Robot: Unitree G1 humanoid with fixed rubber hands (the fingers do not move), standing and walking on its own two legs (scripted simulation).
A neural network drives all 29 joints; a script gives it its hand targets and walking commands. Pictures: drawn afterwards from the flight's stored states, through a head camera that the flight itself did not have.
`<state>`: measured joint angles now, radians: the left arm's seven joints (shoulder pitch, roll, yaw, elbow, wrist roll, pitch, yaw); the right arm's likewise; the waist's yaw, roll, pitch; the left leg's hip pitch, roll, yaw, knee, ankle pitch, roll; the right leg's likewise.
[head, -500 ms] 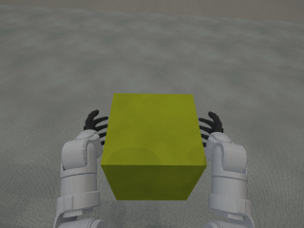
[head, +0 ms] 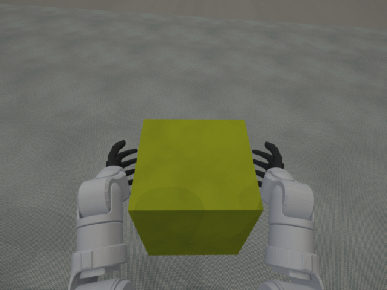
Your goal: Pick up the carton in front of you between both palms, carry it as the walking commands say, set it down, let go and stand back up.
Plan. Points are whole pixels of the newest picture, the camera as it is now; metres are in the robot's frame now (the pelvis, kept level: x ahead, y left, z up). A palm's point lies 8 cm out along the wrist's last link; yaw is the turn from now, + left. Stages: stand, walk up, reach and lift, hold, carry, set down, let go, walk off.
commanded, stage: carry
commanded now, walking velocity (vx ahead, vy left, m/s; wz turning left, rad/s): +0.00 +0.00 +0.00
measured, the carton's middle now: (193, 191) +0.34 +0.01 +0.04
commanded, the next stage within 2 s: none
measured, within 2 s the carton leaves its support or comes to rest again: neither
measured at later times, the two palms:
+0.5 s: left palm (120, 177) +0.32 +0.15 +0.11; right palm (276, 176) +0.32 -0.16 +0.12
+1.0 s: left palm (120, 162) +0.36 +0.16 +0.11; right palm (269, 161) +0.36 -0.15 +0.12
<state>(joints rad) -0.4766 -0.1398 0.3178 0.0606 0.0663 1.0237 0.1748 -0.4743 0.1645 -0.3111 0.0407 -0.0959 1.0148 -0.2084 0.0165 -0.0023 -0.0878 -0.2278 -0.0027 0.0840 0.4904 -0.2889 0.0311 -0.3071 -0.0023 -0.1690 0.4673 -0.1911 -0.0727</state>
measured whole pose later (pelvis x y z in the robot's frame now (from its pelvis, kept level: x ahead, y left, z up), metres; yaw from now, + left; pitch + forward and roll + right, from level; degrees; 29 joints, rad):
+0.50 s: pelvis +0.00 -0.01 +0.00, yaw +0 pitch +2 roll +0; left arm -0.47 -0.14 0.32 0.03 0.07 1.02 0.17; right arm -0.49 0.16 -0.30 0.03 -0.09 1.02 -0.21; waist 0.01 -0.01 -0.09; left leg -0.24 0.01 0.08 0.49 -0.28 0.02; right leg -0.31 0.01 -0.18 0.45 -0.18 -0.08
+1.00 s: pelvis +0.04 +0.00 -0.01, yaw +1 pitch +3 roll +0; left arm -0.46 -0.13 0.31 0.06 0.07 1.02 0.18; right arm -0.49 0.17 -0.31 0.08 -0.11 1.02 -0.20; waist -0.02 -0.02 -0.17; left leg -0.23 0.00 0.08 0.55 -0.37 0.03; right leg -0.34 -0.01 -0.16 0.59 -0.32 -0.07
